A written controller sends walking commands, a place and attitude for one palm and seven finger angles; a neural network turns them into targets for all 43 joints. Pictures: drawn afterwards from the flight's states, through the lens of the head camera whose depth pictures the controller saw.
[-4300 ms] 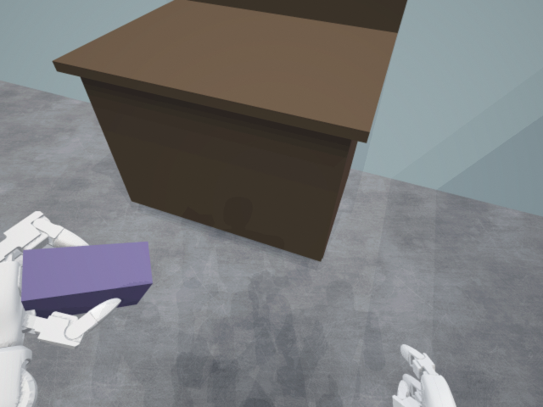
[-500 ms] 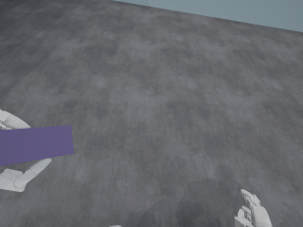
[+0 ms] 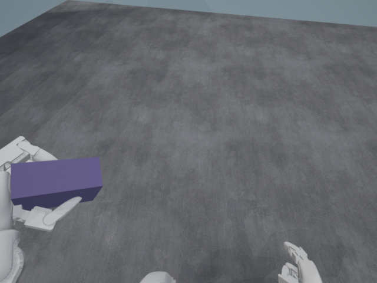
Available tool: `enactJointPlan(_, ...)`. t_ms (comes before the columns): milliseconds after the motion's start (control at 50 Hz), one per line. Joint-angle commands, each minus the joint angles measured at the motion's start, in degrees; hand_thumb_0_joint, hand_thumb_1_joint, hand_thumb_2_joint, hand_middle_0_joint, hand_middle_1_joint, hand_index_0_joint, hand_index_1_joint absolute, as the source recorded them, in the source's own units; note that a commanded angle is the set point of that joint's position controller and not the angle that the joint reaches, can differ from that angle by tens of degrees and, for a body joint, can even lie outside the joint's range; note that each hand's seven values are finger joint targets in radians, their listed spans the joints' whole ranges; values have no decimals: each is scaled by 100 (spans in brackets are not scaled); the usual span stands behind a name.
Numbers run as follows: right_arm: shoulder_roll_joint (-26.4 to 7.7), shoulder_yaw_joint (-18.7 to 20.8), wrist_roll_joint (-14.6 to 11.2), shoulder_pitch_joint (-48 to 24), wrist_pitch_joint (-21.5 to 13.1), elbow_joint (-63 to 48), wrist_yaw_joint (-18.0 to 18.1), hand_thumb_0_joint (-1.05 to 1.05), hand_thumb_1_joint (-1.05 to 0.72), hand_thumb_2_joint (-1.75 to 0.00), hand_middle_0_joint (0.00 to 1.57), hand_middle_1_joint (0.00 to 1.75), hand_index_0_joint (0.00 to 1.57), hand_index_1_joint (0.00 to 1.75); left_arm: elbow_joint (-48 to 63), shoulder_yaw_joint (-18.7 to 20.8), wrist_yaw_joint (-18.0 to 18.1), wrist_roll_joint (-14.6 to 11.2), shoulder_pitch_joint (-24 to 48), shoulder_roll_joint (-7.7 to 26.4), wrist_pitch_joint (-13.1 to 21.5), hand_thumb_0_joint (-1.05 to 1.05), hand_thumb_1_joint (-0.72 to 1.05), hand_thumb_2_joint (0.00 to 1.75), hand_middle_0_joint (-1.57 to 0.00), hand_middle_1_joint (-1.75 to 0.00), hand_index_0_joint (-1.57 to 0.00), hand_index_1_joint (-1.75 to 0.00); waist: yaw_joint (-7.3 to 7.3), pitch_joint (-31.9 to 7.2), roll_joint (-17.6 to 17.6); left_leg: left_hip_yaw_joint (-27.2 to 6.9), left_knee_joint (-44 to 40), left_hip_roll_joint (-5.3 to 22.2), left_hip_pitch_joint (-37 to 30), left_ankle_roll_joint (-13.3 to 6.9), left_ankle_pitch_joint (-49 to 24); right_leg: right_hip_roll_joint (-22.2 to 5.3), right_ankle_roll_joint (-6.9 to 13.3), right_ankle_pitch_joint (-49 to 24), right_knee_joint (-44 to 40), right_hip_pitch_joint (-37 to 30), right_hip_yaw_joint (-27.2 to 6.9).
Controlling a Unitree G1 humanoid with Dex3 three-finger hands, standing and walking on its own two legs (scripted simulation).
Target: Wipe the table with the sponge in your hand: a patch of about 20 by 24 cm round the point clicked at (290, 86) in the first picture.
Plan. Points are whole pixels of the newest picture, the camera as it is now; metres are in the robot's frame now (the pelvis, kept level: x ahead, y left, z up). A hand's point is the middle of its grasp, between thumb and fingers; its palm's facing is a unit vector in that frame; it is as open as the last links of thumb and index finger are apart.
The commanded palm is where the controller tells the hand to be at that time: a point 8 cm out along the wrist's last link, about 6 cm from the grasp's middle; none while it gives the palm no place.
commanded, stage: walk around to get in front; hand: left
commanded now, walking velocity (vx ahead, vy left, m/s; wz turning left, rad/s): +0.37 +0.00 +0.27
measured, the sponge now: (71, 183) +0.24 +0.21 +0.16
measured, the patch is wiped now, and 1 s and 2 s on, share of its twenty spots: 0.00 0.00 0.00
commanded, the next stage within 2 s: turn to face it in 0.84 s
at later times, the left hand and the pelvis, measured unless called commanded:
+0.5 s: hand (63, 120) +0.36 +0.27 +0.18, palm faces +0.50 -0.77 -0.40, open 9.3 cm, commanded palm +0.28 +0.30 +0.20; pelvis +0.15 +0.00 +0.00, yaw +6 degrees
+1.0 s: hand (97, 93) +0.44 +0.22 +0.18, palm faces +0.55 -0.69 -0.47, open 9.3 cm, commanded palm +0.36 +0.26 +0.20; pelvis +0.28 -0.05 +0.02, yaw +16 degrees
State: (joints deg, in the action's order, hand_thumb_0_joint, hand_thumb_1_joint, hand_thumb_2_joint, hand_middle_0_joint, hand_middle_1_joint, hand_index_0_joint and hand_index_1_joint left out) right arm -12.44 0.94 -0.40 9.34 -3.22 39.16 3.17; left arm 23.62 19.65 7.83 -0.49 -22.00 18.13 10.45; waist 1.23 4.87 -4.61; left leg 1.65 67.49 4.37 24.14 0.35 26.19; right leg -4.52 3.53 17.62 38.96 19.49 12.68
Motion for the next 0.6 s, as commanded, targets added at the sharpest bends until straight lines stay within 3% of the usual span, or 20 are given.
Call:
enactJointPlan(0,-486,178,-16,-638,-214,-1094,-31,0,-90,-90,20,30,20,30,2178,990,146,-86,204,1640,585,0,10,130,-120,-160,-120,-160,-74,-766,877,-261,1249,249,1682,140,-702,-1898,506,-364,-2358,-1356,-2285)
enactJointPlan(40,-501,188,11,-573,-165,-1141,-38,0,-90,-90,20,30,20,30,2362,1076,186,-94,80,1645,619,0,10,130,-120,-160,-120,-160,-119,-630,727,-149,739,313,1542,173,-930,-1777,483,-658,-2469,-1064,-1625)
enactJointPlan(80,-480,228,21,-525,-150,-1176,-26,0,-90,-90,20,30,20,30,2458,1193,226,-136,-95,1706,639,0,10,130,-120,-160,-120,-160,-137,-709,611,29,-254,378,1259,167,-1093,-1689,480,-904,-2453,-1129,-1225)
enactJointPlan(120,-422,222,40,-347,-121,-1299,-46,0,-90,-90,20,30,20,30,2210,1254,269,-180,-535,1580,612,0,10,130,-120,-160,-120,-160,-46,-780,686,369,-1262,323,1106,127,-1180,-1559,487,-1505,-2296,-1412,-939)
enactJointPlan(180,-380,258,14,-189,-114,-1424,-27,0,-90,-90,20,30,20,30,1799,1171,321,-229,-1029,1319,543,0,10,130,-120,-160,-120,-160,42,-936,1036,721,-2354,158,941,69,-1065,-1562,475,-2304,-1976,-2003,-857)
enactJointPlan(220,-377,267,0,-126,-122,-1508,-14,0,-90,-90,20,30,20,30,1755,1120,364,-230,-870,1251,503,0,10,130,-120,-160,-120,-160,94,-959,1381,937,-2752,52,738,41,-1048,-1538,437,-2575,-1836,-2074,-817)
enactJointPlan(240,-382,273,4,-93,-119,-1514,2,0,-90,-90,20,30,20,30,1741,1111,387,-224,-786,1258,491,0,10,130,-120,-160,-120,-160,99,-968,1387,1048,-2934,-14,626,19,-1020,-1524,427,-2650,-1752,-2137,-771)
enactJointPlan(280,-420,291,-1,-15,-107,-1502,54,0,-90,-90,20,30,20,30,1662,889,395,-207,-591,1150,439,0,10,130,-120,-160,-120,-160,-1,-964,1361,1173,-3452,-156,-46,-30,-1210,-1487,295,-2743,-1299,-1910,-574)
enactJointPlan(300,-428,307,16,45,-108,-1506,84,0,-90,-90,20,30,20,30,1821,821,400,-184,-358,1185,448,0,10,130,-120,-160,-120,-160,-95,-1119,1224,1338,-3800,-373,-716,-70,-1465,-1312,155,-2951,-682,-1672,-397)
enactJointPlan(320,-477,342,31,110,-125,-1508,129,0,-90,-90,20,30,20,30,1970,766,402,-162,-118,1213,492,0,10,130,-120,-160,-120,-160,-210,-1346,876,1285,-4051,-408,-1525,-173,-1698,-1139,-37,-3082,204,-1323,-199)
enactJointPlan(340,-541,348,42,98,-136,-1551,147,0,-90,-90,20,30,20,30,2154,738,400,-118,61,1240,574,0,10,130,-120,-160,-120,-160,-276,-1586,88,391,-4186,75,-2504,-474,-1898,-865,-271,-2357,1319,-480,-67)
enactJointPlan(360,-614,334,58,4,-182,-1568,117,0,-90,-90,20,30,20,30,2367,739,401,-126,143,1214,641,0,10,130,-120,-160,-120,-160,-192,-1709,-1244,-1861,-4424,1502,-3341,-1252,-3220,-113,-509,636,2678,936,-221)
enactJointPlan(380,-513,194,63,-14,-268,-1567,55,0,-90,-90,20,30,20,30,2277,704,390,-67,337,1414,676,0,10,130,-120,-160,-120,-160,-180,-1464,-1207,-3183,-4651,2157,-3397,-1720,-3945,138,-445,1852,3576,1713,-828)
enactJointPlan(400,-536,149,83,-88,-276,-1439,14,0,-90,-90,20,30,20,30,1902,786,312,-3,417,1589,618,0,10,130,-120,-160,-120,-160,-225,-1155,-623,-3141,-4881,2204,-2739,-1766,-3116,-133,-408,1596,3824,1877,-1276)
enactJointPlan(420,-530,189,75,-235,-260,-1391,15,0,-90,-90,20,30,20,30,2110,848,260,-4,588,1672,582,0,10,130,-120,-160,-120,-160,-192,-1016,-519,-2830,-4970,2132,-2386,-1741,-2599,-359,-489,1436,3832,1977,-1328)
enactJointPlan(460,-488,257,-22,-176,-326,-1319,-17,0,-90,-90,20,30,20,30,2642,971,266,-42,389,1635,615,0,10,130,-120,-160,-120,-160,-97,-866,-562,-1869,-4997,1707,-1939,-1509,-2067,-456,-547,1023,3407,1981,-1253)
enactJointPlan(480,-491,253,-14,-198,-388,-1300,-20,0,-90,-90,20,30,20,30,2924,1125,270,-67,205,1733,660,0,10,130,-120,-160,-120,-160,-28,-961,-787,-1421,-4996,1502,-1812,-1349,-2024,-474,-563,787,2982,1794,-1125)
enactJointPlan(500,-428,224,-11,-194,-442,-1288,-42,0,-90,-90,20,30,20,30,2973,1063,252,-97,-91,1557,679,0,10,130,-120,-160,-120,-160,-15,-961,-896,-1092,-5081,1326,-1513,-1226,-1941,-440,-581,548,2673,1515,-977)
enactJointPlan(540,-403,205,1,-153,-554,-1264,-104,0,-90,-90,20,30,20,30,2833,986,212,-155,-476,1290,707,0,10,130,-120,-160,-120,-160,-18,-1035,-1132,-593,-5213,1116,-1153,-1061,-1935,-347,-621,196,1866,901,-675)
enactJointPlan(580,-397,210,2,-112,-601,-1258,-108,0,-90,-90,20,30,20,30,2515,954,191,-172,-620,1144,708,0,10,130,-120,-160,-120,-160,-63,-1104,-1135,-268,-5185,1045,-1159,-935,-2019,-214,-670,34,1051,483,-401)
